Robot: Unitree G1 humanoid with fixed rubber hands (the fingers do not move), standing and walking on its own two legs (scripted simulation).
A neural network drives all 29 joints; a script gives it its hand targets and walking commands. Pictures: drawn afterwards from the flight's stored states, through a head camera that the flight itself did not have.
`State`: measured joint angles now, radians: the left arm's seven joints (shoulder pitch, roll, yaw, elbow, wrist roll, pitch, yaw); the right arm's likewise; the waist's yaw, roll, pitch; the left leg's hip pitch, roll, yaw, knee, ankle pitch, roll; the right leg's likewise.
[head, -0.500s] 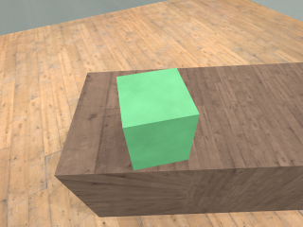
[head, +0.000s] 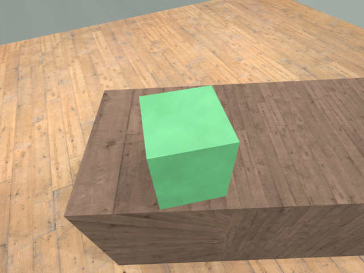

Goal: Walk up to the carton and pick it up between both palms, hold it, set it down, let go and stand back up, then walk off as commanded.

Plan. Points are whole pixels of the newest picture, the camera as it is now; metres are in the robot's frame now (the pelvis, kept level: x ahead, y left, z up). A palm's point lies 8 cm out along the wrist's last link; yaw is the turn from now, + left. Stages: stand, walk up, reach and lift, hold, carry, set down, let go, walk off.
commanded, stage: stand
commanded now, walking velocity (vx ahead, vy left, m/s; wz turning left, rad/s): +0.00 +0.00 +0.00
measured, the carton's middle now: (185, 149) +0.44 +0.02 -0.02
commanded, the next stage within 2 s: walk up in 1.00 s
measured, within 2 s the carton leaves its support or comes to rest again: neither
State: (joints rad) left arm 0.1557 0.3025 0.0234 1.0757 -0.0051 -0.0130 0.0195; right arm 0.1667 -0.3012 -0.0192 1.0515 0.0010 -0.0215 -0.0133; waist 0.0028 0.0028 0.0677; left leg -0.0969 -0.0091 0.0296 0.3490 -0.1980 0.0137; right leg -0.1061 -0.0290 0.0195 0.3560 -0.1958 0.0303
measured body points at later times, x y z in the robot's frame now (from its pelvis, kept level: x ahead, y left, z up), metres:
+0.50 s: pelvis +0.00 -0.01 +0.00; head +0.00 -0.01 +0.45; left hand +0.04 +0.28 -0.14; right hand +0.06 -0.29 -0.14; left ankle +0.00 +0.11 -0.75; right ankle +0.00 -0.14 -0.75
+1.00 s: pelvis +0.00 -0.01 +0.00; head +0.00 -0.01 +0.45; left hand +0.06 +0.28 -0.13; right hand +0.05 -0.29 -0.14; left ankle +0.00 +0.11 -0.75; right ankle +0.00 -0.14 -0.75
